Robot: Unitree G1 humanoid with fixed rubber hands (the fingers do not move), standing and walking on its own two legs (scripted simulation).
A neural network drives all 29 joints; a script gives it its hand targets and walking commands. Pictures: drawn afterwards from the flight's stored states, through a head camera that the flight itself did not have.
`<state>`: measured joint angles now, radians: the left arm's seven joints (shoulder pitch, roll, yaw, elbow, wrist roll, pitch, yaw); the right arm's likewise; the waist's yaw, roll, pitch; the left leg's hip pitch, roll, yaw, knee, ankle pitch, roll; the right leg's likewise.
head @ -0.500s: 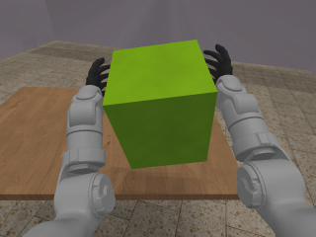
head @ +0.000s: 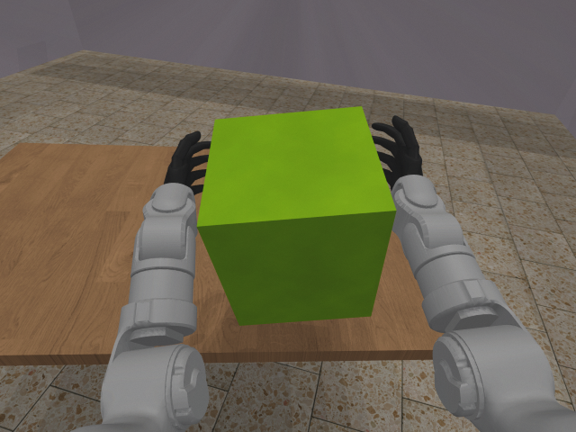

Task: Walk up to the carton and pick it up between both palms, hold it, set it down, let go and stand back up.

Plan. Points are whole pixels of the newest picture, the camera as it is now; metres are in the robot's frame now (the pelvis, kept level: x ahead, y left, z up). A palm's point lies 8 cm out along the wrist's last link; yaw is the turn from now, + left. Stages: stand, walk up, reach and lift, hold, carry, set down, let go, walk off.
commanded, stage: set down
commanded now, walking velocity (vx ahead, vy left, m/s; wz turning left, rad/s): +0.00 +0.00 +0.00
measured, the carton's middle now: (296, 222) +0.40 -0.01 +0.14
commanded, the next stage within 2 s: none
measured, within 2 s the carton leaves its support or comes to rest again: neither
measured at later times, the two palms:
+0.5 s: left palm (189, 194) +0.43 +0.15 +0.17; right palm (396, 186) +0.41 -0.15 +0.20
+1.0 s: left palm (193, 205) +0.44 +0.15 +0.14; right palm (391, 200) +0.41 -0.15 +0.17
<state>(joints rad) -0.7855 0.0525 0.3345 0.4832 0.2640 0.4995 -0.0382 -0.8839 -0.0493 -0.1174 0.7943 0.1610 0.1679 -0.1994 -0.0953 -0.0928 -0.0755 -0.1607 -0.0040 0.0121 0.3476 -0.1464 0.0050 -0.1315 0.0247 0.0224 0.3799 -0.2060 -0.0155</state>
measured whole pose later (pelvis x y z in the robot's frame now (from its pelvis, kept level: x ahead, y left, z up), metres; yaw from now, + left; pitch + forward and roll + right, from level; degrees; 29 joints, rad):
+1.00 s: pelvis +0.02 +0.01 +0.00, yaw +0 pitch -1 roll +0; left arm -0.80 0.05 0.41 0.70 0.26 0.25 -0.08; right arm -0.82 0.09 -0.38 0.80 -0.13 0.03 -0.14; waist -0.11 -0.11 -0.01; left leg -0.16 -0.02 0.01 0.35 -0.17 0.00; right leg -0.13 0.01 0.02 0.38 -0.23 0.00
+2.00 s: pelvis +0.05 +0.01 +0.00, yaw +0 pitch +1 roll +0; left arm -0.79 0.06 0.45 0.87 0.26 0.09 -0.11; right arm -0.75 0.16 -0.50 0.80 -0.27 -0.07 -0.12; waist -0.11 -0.09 0.00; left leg -0.16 -0.02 0.01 0.35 -0.21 0.01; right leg -0.13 0.01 0.02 0.38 -0.26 0.01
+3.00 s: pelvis +0.05 +0.01 +0.00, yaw +0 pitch +2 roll +1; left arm -0.78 0.03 0.48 0.92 0.28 0.00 -0.12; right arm -0.69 0.18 -0.55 0.80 -0.33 -0.15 -0.11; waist -0.09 -0.08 0.02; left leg -0.16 -0.02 0.01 0.35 -0.21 0.01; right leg -0.13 0.00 0.00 0.38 -0.27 0.01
